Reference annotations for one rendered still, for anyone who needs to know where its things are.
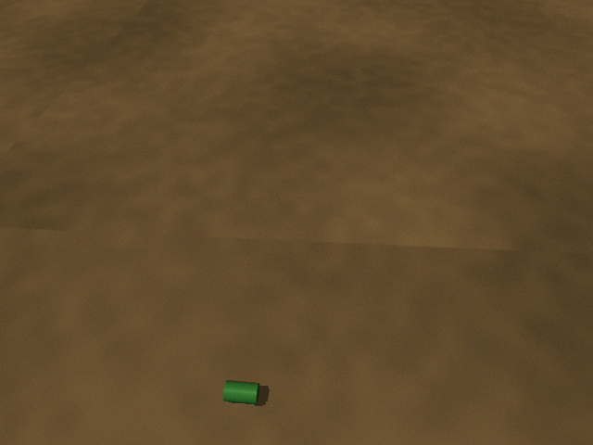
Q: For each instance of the can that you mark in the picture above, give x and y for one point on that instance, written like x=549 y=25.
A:
x=239 y=391

